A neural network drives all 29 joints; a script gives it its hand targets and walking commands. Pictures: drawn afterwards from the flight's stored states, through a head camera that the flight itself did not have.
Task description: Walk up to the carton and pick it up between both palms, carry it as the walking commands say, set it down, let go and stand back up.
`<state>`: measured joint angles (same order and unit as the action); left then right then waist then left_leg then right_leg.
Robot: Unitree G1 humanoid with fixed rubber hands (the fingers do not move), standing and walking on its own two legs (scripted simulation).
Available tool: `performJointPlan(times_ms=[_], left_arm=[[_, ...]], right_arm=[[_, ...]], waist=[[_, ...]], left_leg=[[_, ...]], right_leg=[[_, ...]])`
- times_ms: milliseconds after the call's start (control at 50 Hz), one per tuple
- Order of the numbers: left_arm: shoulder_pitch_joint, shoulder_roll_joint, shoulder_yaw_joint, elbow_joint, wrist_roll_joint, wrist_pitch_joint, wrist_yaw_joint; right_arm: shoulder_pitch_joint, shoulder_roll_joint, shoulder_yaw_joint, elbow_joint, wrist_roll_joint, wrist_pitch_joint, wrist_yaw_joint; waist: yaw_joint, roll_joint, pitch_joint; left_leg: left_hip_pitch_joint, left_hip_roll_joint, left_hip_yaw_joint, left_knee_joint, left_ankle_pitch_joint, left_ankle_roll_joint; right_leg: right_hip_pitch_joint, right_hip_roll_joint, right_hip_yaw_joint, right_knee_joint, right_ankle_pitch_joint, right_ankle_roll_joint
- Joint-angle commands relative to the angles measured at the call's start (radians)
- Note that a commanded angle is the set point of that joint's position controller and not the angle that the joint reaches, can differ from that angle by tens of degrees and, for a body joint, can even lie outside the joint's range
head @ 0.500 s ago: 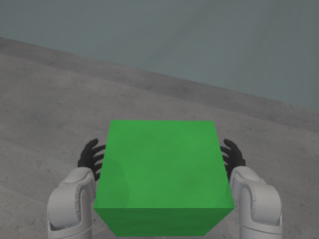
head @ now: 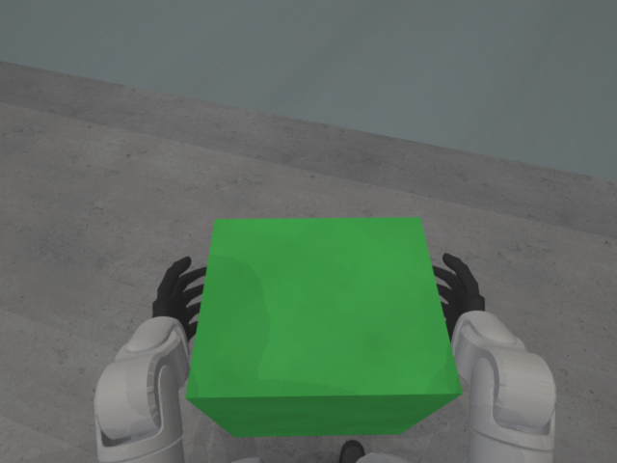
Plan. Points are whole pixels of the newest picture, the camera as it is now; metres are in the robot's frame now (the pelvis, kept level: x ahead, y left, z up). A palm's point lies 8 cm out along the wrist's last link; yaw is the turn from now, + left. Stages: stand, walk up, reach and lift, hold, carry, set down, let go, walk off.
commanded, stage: carry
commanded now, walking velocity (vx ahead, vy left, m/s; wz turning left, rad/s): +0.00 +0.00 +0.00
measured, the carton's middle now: (317, 338) +0.27 +0.00 -0.02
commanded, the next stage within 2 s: none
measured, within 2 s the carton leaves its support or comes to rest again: neither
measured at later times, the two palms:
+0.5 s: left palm (174, 246) +0.36 +0.18 +0.08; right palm (445, 251) +0.34 -0.15 +0.08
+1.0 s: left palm (162, 262) +0.33 +0.19 +0.07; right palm (437, 263) +0.32 -0.14 +0.07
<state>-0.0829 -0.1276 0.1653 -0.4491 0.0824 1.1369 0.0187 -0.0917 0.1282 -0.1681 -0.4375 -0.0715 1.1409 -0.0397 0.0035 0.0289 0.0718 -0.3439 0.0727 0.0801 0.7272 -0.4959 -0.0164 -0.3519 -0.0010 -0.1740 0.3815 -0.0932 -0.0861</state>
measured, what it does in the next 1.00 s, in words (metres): steps on the spot: left foot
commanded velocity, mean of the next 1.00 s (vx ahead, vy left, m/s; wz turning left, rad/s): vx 0.00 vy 0.00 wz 0.00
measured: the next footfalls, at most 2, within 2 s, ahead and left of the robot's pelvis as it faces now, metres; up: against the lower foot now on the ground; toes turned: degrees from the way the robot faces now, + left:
left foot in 0.06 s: +0.09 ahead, +0.18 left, +0.00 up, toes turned -6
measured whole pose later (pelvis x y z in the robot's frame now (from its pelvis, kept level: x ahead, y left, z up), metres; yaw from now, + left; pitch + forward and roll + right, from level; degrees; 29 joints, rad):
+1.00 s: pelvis +0.07 +0.03 +0.00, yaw -2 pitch +3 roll +0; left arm -0.10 -0.12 0.18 -0.28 0.12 1.10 0.01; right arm -0.11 0.12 -0.18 -0.26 -0.10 1.10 -0.03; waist -0.01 0.00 -0.12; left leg -0.22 0.04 0.15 0.48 -0.31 0.02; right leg -0.28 -0.03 -0.13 0.47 -0.25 -0.01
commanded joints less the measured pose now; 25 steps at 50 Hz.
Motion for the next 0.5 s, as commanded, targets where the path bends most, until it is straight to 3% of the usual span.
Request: performJointPlan(times_ms=[0,40,80,100,160,240,320,480], left_arm=[[-0.378,-0.809,-0.803,-0.125,-0.375,0.011,-0.223],[-0.36,-0.78,-0.795,-0.122,-0.362,0.015,-0.221],[-0.346,-0.753,-0.796,-0.109,-0.349,0.022,-0.223],[-0.355,-0.739,-0.799,-0.095,-0.35,0.032,-0.224],[-0.377,-0.718,-0.784,-0.023,-0.341,0.049,-0.218],[-0.386,-0.737,-0.763,0.066,-0.333,0.059,-0.219],[-0.428,-0.768,-0.756,0.086,-0.342,0.054,-0.22],[-0.445,-0.784,-0.764,0.046,-0.348,0.043,-0.214]], right_arm=[[-0.371,0.827,0.826,-0.136,0.369,0.003,0.201],[-0.349,0.814,0.822,-0.138,0.359,0.01,0.201],[-0.346,0.788,0.803,-0.12,0.349,0.019,0.204],[-0.354,0.767,0.792,-0.098,0.345,0.022,0.206],[-0.363,0.761,0.78,-0.023,0.353,0.042,0.218],[-0.384,0.768,0.769,0.044,0.361,0.05,0.23],[-0.441,0.786,0.767,0.048,0.38,0.044,0.233],[-0.464,0.793,0.776,0.007,0.387,0.032,0.225]], waist=[[-0.007,-0.149,-0.531],[-0.02,-0.129,-0.506],[-0.016,-0.056,-0.449],[-0.008,-0.008,-0.41],[-0.012,-0.001,-0.359],[-0.014,-0.002,-0.373],[-0.018,0.004,-0.384],[-0.022,-0.008,-0.435]], left_leg=[[0.122,-0.01,0.028,-0.181,0.122,0.005],[0.234,0.012,0.05,-0.349,0.345,0.0],[0.28,0.137,-0.064,-0.392,0.464,0.007],[0.216,0.172,-0.077,-0.368,0.484,0.019],[0.165,0.127,-0.014,-0.332,0.519,-0.008],[0.188,0.123,0.006,-0.268,0.751,-0.012],[0.199,0.122,0.009,-0.244,0.809,-0.005],[0.222,0.119,0.0,-0.225,0.788,0.009]], right_leg=[[0.378,-0.266,0.179,-0.022,0.53,-0.067],[0.284,-0.226,0.141,-0.003,0.352,-0.02],[0.166,-0.149,0.106,0.012,0.049,0.047],[0.199,-0.135,0.123,-0.018,-0.015,0.07],[0.234,-0.162,0.149,0.01,0.161,0.074],[0.222,-0.161,0.139,0.081,0.345,0.075],[0.21,-0.155,0.133,0.106,0.365,0.069],[0.216,-0.159,0.135,0.124,0.357,0.06]])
